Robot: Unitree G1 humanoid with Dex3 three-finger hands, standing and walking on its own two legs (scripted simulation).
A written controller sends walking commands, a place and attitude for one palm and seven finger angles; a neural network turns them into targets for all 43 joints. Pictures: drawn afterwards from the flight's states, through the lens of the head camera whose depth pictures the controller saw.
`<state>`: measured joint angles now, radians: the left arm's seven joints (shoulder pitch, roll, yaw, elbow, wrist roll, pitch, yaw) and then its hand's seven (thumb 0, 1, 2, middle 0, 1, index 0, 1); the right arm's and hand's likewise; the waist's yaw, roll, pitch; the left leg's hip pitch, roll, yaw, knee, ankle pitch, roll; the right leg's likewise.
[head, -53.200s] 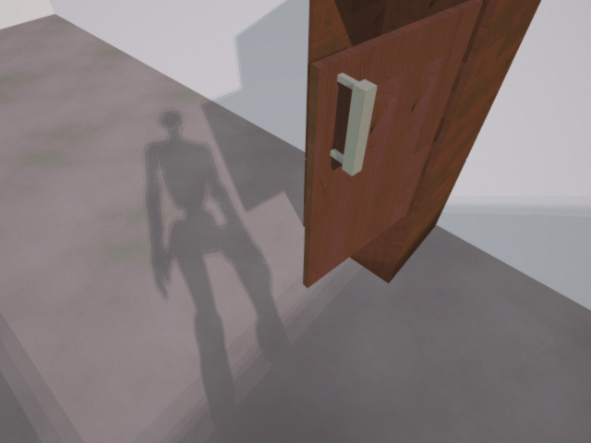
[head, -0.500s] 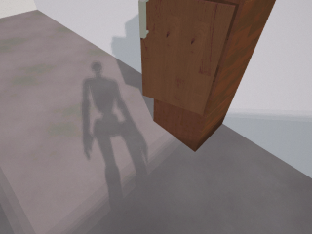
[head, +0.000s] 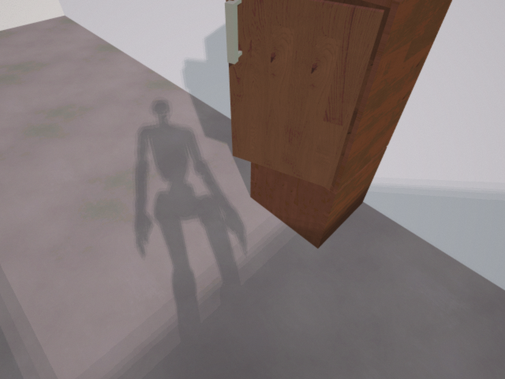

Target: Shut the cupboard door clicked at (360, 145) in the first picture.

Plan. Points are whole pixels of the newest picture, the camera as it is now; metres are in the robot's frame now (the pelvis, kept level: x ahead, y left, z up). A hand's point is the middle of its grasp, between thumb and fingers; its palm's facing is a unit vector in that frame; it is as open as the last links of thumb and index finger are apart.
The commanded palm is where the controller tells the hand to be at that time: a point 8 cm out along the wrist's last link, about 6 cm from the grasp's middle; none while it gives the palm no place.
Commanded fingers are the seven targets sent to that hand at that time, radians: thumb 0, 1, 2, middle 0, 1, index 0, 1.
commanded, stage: look to check the result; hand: left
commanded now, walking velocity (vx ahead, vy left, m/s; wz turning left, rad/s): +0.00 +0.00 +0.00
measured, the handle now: (235, 31) +0.94 +0.10 +0.14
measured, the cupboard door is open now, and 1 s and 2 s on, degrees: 19 19 19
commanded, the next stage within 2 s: walk to a spot facing it in 0.02 s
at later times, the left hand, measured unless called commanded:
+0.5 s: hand out of the picture +0.00 +0.21 -0.21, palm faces +0.19 -0.96 -0.21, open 7.4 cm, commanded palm none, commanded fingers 0.00 0.90 0.90 -0.20 -0.30 -0.20 -0.30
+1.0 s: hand out of the picture +0.00 +0.20 -0.16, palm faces +0.43 -0.85 -0.31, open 7.4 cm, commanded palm none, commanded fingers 0.00 0.90 0.90 -0.20 -0.30 -0.20 -0.30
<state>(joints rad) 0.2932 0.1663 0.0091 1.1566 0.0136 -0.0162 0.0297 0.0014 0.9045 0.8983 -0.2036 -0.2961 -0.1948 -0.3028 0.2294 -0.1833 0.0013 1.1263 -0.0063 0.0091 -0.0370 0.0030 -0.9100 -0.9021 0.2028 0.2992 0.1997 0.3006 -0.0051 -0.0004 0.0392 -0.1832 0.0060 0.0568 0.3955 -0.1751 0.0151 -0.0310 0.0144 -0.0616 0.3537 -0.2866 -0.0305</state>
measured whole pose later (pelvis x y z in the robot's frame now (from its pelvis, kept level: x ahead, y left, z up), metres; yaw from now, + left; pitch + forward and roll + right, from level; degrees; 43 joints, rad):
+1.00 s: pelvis +0.01 -0.02 -0.01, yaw +28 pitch +1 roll +1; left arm 0.18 0.20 0.05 0.89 0.03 0.02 0.03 0.00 0.90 0.90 -0.20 -0.30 -0.20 -0.30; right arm 0.17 -0.27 -0.10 0.91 -0.02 0.08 0.01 0.01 -0.91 -0.90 0.20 0.30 0.20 0.30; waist -0.03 0.04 0.10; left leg -0.56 -0.07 -0.06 1.11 -0.44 -0.04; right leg -0.23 -0.05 -0.06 0.53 -0.33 -0.01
